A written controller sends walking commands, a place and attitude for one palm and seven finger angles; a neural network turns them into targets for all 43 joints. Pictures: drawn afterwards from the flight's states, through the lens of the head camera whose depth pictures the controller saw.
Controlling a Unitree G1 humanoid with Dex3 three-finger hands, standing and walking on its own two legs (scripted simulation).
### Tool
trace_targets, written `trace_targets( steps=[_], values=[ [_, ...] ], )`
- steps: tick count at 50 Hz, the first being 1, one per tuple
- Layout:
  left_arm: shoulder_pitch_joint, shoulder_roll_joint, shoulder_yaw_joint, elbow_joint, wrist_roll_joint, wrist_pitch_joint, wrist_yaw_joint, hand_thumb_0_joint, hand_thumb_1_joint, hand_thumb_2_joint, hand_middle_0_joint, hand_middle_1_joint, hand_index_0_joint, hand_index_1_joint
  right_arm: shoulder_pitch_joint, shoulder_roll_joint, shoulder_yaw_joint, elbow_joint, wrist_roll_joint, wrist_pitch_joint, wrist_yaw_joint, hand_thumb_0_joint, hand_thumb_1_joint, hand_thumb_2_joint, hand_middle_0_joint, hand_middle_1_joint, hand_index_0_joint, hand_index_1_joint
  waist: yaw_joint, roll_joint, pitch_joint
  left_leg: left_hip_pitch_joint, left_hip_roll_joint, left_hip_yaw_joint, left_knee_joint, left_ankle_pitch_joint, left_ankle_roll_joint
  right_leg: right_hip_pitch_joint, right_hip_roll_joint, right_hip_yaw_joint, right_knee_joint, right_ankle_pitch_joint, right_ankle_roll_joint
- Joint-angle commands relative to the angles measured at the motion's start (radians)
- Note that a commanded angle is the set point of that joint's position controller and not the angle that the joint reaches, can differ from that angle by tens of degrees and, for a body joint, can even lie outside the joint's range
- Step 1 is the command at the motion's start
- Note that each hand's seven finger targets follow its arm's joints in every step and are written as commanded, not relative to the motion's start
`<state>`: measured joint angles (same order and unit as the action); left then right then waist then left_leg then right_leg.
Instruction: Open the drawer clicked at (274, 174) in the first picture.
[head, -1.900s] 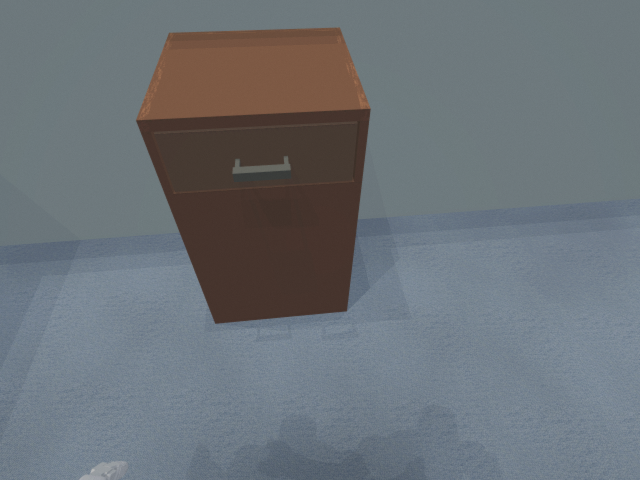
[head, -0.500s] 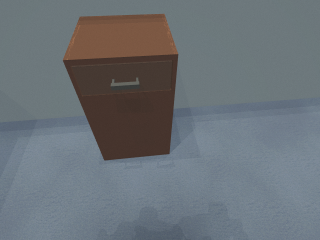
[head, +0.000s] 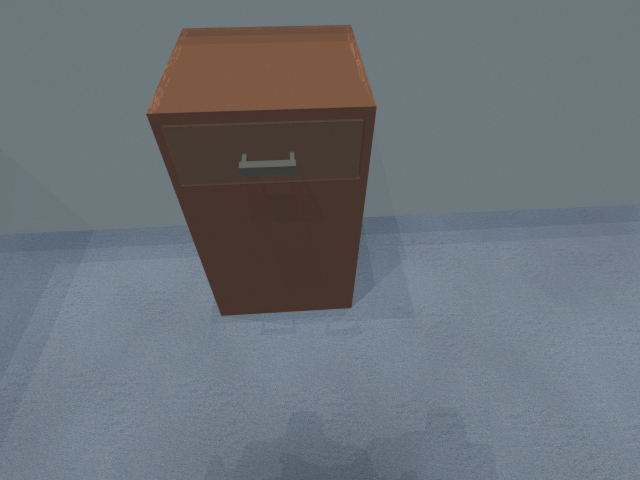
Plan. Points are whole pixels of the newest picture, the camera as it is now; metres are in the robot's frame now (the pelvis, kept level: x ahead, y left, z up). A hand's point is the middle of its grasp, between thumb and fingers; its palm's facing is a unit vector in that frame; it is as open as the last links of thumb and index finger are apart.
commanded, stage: turn to face it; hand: left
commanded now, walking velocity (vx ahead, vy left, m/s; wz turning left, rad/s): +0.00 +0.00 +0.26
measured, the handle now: (268, 162) +0.76 +0.16 -0.07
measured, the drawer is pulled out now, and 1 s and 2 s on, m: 0.00 0.00 0.00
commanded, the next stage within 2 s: take the last steps up to it in 0.04 s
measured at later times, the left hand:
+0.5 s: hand out of the picture +0.01 +0.16 -0.18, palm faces +0.05 -0.98 -0.19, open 7.4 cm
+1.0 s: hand out of the picture +0.08 +0.11 -0.19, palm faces +0.13 -0.99 -0.09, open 7.4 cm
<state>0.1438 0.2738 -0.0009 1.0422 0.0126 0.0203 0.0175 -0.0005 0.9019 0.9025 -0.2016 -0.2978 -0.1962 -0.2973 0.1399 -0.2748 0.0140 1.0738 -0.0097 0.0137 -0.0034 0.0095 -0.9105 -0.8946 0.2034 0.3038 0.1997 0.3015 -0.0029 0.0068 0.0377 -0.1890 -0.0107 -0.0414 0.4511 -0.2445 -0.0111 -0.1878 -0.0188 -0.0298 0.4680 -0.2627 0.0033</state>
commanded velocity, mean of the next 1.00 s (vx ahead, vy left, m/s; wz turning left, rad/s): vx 0.19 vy -0.08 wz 0.02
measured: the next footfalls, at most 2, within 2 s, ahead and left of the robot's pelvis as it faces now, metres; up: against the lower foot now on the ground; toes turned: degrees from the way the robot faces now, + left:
left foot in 0.92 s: +0.27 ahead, +0.08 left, +0.00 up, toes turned +12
right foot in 1.26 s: +0.34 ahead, -0.19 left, +0.00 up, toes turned -4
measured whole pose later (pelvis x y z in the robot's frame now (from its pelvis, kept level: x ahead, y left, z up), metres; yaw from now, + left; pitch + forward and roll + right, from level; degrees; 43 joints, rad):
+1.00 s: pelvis +0.19 -0.02 -0.02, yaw +1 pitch -1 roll +0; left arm 0.46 0.09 0.03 1.17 0.03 -0.01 0.01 0.00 0.90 0.90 -0.20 -0.30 -0.20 -0.30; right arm 0.12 -0.09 -0.02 1.02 -0.02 -0.07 -0.02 0.01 -0.91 -0.89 0.20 0.30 0.20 0.30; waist 0.03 -0.04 0.05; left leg -0.35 0.06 0.18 0.64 -0.28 0.06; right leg -0.27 0.01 -0.06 1.09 -0.49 -0.03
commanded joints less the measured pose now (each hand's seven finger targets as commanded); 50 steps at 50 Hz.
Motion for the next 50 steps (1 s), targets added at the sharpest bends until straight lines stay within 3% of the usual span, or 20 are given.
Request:
trace_targets(
  steps=[1, 7, 10, 12, 14, 17, 20, 23, 24, 25, 26, 29, 31, 40, 43, 44, 45, 46, 48, 50],
  values=[
    [0.046, 0.147, 0.036, -0.057, -0.001, -0.009, 0.017, 0.000, 0.900, 0.900, -0.200, -0.300, -0.200, -0.300, 0.023, -0.116, -0.038, -0.060, -0.002, -0.006, -0.008, 0.000, -0.900, -0.900, 0.200, 0.300, 0.200, 0.300, 0.009, -0.028, -0.073, -0.036, 0.094, -0.076, 0.001, 0.265, 0.025, 0.034, -0.132, 0.079, -0.026, 0.217, -0.009],
    [0.068, 0.122, 0.048, -0.074, 0.002, -0.005, 0.020, 0.000, 0.900, 0.900, -0.200, -0.300, -0.200, -0.300, 0.055, -0.070, -0.049, -0.075, -0.003, 0.003, -0.008, 0.000, -0.900, -0.900, 0.200, 0.300, 0.200, 0.300, 0.004, -0.071, -0.049, -0.082, 0.061, -0.074, 0.064, 0.150, 0.027, -0.027, -0.165, 0.092, -0.047, 0.076, -0.036],
    [0.088, 0.085, 0.039, -0.053, 0.011, -0.005, 0.006, 0.000, 0.900, 0.900, -0.200, -0.300, -0.200, -0.300, 0.110, -0.051, -0.046, -0.051, -0.016, 0.000, -0.007, 0.000, -0.900, -0.900, 0.200, 0.300, 0.200, 0.300, -0.010, -0.064, -0.019, -0.097, 0.057, -0.108, -0.011, -0.242, 0.046, -0.088, -0.107, 0.081, -0.094, -0.362, -0.023],
    [0.108, 0.060, 0.038, -0.041, 0.016, -0.005, -0.002, 0.000, 0.900, 0.900, -0.200, -0.300, -0.200, -0.300, 0.140, -0.052, -0.050, -0.037, -0.023, -0.004, -0.009, 0.000, -0.900, -0.900, 0.200, 0.300, 0.200, 0.300, -0.013, 0.006, 0.064, -0.159, 0.083, -0.176, -0.099, -0.415, 0.070, -0.134, -0.062, 0.049, -0.049, -0.412, -0.016],
    [0.131, 0.015, 0.036, -0.031, 0.016, -0.014, -0.012, 0.000, 0.900, 0.900, -0.200, -0.300, -0.200, -0.300, 0.188, -0.078, -0.060, -0.022, -0.024, -0.016, -0.016, 0.000, -0.900, -0.900, 0.200, 0.300, 0.200, 0.300, -0.026, 0.133, 0.079, -0.145, 0.172, -0.331, -0.226, -0.506, 0.125, -0.156, 0.004, -0.028, 0.130, -0.267, -0.009],
    [0.115, -0.016, 0.034, -0.044, 0.018, -0.031, -0.022, 0.000, 0.900, 0.900, -0.200, -0.300, -0.200, -0.300, 0.249, -0.100, -0.079, -0.012, -0.018, -0.036, -0.027, 0.000, -0.900, -0.900, 0.200, 0.300, 0.200, 0.300, -0.049, 0.203, 0.076, -0.010, 0.273, -0.471, -0.288, -0.422, 0.218, -0.318, 0.006, -0.008, 0.336, -0.237, -0.016],
    [0.126, -0.032, 0.042, -0.045, 0.012, -0.047, -0.036, 0.000, 0.900, 0.900, -0.200, -0.300, -0.200, -0.300, 0.243, -0.080, -0.080, -0.011, -0.020, -0.046, -0.031, 0.000, -0.900, -0.900, 0.200, 0.300, 0.200, 0.300, -0.031, 0.151, 0.041, 0.014, 0.252, -0.370, -0.222, -0.184, 0.205, -0.259, -0.008, -0.007, 0.241, -0.231, -0.011],
    [0.267, -0.048, 0.046, 0.015, 0.007, -0.054, -0.037, 0.000, 0.900, 0.900, -0.200, -0.300, -0.200, -0.300, 0.223, -0.057, -0.077, -0.003, -0.013, -0.046, -0.035, 0.000, -0.900, -0.900, 0.200, 0.300, 0.200, 0.300, 0.029, 0.101, -0.018, -0.114, 0.164, -0.206, -0.058, -0.101, 0.128, 0.061, 0.018, -0.054, -0.035, -0.038, -0.006],
    [0.330, -0.008, 0.058, 0.041, 0.010, -0.061, -0.029, 0.000, 0.900, 0.900, -0.200, -0.300, -0.200, -0.300, 0.222, -0.019, -0.071, -0.007, -0.009, -0.050, -0.032, 0.000, -0.900, -0.900, 0.200, 0.300, 0.200, 0.300, 0.056, -0.007, -0.028, -0.273, 0.112, -0.127, 0.069, -0.141, 0.092, 0.233, -0.063, 0.049, -0.101, -0.088, -0.029],
    [0.398, 0.079, 0.078, 0.058, 0.014, -0.066, -0.013, 0.000, 0.900, 0.900, -0.200, -0.300, -0.200, -0.300, 0.201, 0.044, -0.054, -0.037, -0.004, -0.055, -0.024, 0.000, -0.900, -0.900, 0.200, 0.300, 0.200, 0.300, 0.089, -0.253, -0.012, -0.475, 0.008, 0.036, 0.310, -0.232, 0.042, 0.344, -0.263, 0.321, -0.230, -0.222, -0.109],
    [0.453, 0.098, 0.083, 0.070, 0.007, -0.063, -0.003, 0.000, 0.900, 0.900, -0.200, -0.300, -0.200, -0.300, 0.114, 0.019, -0.064, -0.071, -0.014, -0.056, -0.019, 0.000, -0.900, -0.900, 0.200, 0.300, 0.200, 0.300, 0.117, -0.251, 0.035, -0.552, 0.035, 0.062, 0.487, -0.322, 0.040, 0.271, -0.381, 0.478, -0.313, -0.315, -0.180],
    [0.347, -0.001, 0.055, 0.059, 0.014, -0.070, 0.006, 0.000, 0.900, 0.900, -0.200, -0.300, -0.200, -0.300, 0.097, 0.034, -0.079, -0.049, -0.022, -0.041, 0.000, 0.000, -0.900, -0.900, 0.200, 0.300, 0.200, 0.300, 0.036, -0.077, 0.153, -0.525, 0.121, 0.046, 0.659, -0.158, 0.032, 0.041, -0.318, 0.358, -0.339, -0.302, -0.206],
    [0.323, -0.036, 0.047, 0.054, 0.016, -0.081, 0.009, 0.000, 0.900, 0.900, -0.200, -0.300, -0.200, -0.300, 0.136, 0.070, -0.078, -0.030, -0.023, -0.035, 0.006, 0.000, -0.900, -0.900, 0.200, 0.300, 0.200, 0.300, 0.004, -0.075, 0.137, -0.478, 0.131, 0.078, 0.647, -0.075, 0.018, 0.018, -0.258, 0.218, -0.322, -0.105, -0.183],
    [0.431, -0.054, 0.037, 0.119, 0.018, -0.089, 0.019, 0.000, 0.900, 0.900, -0.200, -0.300, -0.200, -0.300, -0.017, 0.113, -0.064, -0.082, -0.012, -0.052, 0.012, 0.000, -0.900, -0.900, 0.200, 0.300, 0.200, 0.300, 0.030, -0.129, 0.076, -0.359, 0.080, 0.191, 0.315, -0.024, 0.029, 0.157, -0.185, 0.066, -0.194, 0.568, -0.161],
    [0.405, -0.044, 0.043, 0.118, 0.008, -0.087, 0.018, 0.000, 0.900, 0.900, -0.200, -0.300, -0.200, -0.300, 0.119, 0.097, -0.066, -0.035, -0.014, -0.065, -0.010, 0.000, -0.900, -0.900, 0.200, 0.300, 0.200, 0.300, -0.043, -0.108, -0.007, -0.079, 0.009, 0.235, 0.131, 0.060, 0.058, 0.136, -0.131, 0.011, 0.018, 0.801, -0.126],
    [0.399, -0.049, 0.044, 0.112, 0.003, -0.087, 0.017, 0.000, 0.900, 0.900, -0.200, -0.300, -0.200, -0.300, 0.239, 0.059, -0.076, -0.001, -0.017, -0.069, -0.021, 0.000, -0.900, -0.900, 0.200, 0.300, 0.200, 0.300, -0.091, -0.092, -0.080, 0.122, 0.051, 0.181, 0.066, 0.158, 0.082, 0.052, -0.117, 0.009, 0.182, 0.737, -0.101],
    [0.418, -0.086, 0.043, 0.093, -0.002, -0.082, 0.011, 0.000, 0.900, 0.900, -0.200, -0.300, -0.200, -0.300, 0.359, -0.042, -0.100, 0.018, -0.026, -0.074, -0.033, 0.000, -0.900, -0.900, 0.200, 0.300, 0.200, 0.300, -0.127, 0.057, -0.189, 0.362, 0.280, -0.102, 0.047, 0.348, 0.175, -0.169, -0.029, -0.037, 0.426, 0.371, -0.048],
    [0.420, -0.117, 0.038, 0.060, -0.003, -0.082, 0.005, 0.000, 0.900, 0.900, -0.200, -0.300, -0.200, -0.300, 0.422, -0.120, -0.112, 0.031, -0.018, -0.066, -0.038, 0.000, -0.900, -0.900, 0.200, 0.300, 0.200, 0.300, -0.112, 0.196, -0.219, 0.410, 0.527, -0.373, -0.082, 0.488, 0.299, -0.334, 0.053, -0.050, 0.717, -0.300, -0.027],
    [0.318, -0.104, 0.046, 0.036, 0.014, -0.063, 0.005, 0.000, 0.900, 0.900, -0.200, -0.300, -0.200, -0.300, 0.287, -0.072, -0.100, 0.002, -0.007, -0.065, -0.046, 0.000, -0.900, -0.900, 0.200, 0.300, 0.200, 0.300, -0.078, 0.101, -0.051, 0.166, 0.506, -0.343, -0.187, 0.190, 0.292, -0.423, -0.034, 0.038, 0.851, -0.249, -0.025],
    [0.299, -0.119, 0.050, 0.037, 0.020, -0.047, -0.009, 0.000, 0.900, 0.900, -0.200, -0.300, -0.200, -0.300, 0.168, 0.036, -0.067, -0.021, -0.008, -0.074, -0.044, 0.000, -0.900, -0.900, 0.200, 0.300, 0.200, 0.300, -0.011, 0.086, 0.066, -0.041, 0.398, -0.147, -0.217, 0.259, 0.219, -0.358, -0.091, 0.041, 0.740, -0.162, -0.001]
  ],
)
